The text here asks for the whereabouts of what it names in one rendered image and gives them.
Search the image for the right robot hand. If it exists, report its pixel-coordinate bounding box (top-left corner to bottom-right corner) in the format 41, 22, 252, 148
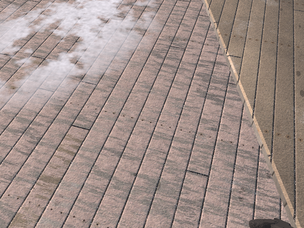
249, 218, 294, 228

